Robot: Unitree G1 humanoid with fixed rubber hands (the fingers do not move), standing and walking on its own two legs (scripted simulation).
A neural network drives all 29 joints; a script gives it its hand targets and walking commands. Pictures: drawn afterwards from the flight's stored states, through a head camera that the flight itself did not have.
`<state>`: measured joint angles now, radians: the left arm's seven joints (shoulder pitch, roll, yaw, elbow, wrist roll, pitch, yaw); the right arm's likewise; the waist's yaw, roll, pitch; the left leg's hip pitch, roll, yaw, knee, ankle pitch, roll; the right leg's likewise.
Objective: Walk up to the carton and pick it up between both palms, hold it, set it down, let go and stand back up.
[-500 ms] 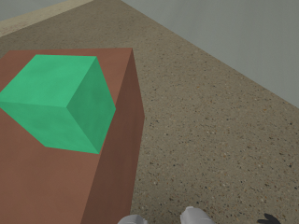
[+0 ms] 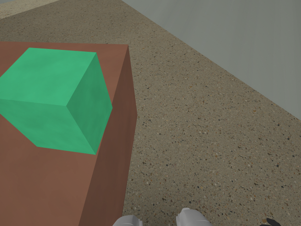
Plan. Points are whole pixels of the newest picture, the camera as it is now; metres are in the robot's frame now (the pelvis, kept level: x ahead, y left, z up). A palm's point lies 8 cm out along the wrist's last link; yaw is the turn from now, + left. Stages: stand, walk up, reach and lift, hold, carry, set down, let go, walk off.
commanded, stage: walk up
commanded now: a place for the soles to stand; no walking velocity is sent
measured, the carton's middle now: (64, 103) +0.45 +0.30 +0.04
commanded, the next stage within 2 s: none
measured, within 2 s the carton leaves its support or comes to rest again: neither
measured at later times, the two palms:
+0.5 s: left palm out of the picture +0.05 +0.31 -0.10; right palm out of the picture +0.08 -0.31 -0.11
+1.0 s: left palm out of the picture +0.05 +0.32 -0.10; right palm out of the picture +0.07 -0.31 -0.11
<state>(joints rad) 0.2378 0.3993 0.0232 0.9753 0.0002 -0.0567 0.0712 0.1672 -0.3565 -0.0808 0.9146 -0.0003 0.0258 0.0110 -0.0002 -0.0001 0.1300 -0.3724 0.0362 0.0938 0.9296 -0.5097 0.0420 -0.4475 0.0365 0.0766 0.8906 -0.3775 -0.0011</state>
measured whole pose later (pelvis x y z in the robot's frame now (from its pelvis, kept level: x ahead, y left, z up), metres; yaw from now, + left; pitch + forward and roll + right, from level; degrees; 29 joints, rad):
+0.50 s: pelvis +0.00 -0.01 +0.00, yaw -1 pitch -3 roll +0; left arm 0.23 0.39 0.02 1.00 0.00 -0.06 0.07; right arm 0.16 -0.36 -0.08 0.93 0.00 0.03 0.01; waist 0.00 0.03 0.13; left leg -0.37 0.04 0.09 0.92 -0.55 0.03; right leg -0.45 0.03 0.06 0.87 -0.37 0.00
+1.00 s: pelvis +0.00 +0.00 +0.00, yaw -1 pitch -3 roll -1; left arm 0.22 0.38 0.02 1.02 0.00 -0.05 0.06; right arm 0.16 -0.36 -0.08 0.96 0.00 0.02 0.01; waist 0.00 0.03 0.13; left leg -0.37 0.04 0.09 0.91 -0.49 0.04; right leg -0.45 0.03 0.07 0.86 -0.34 0.00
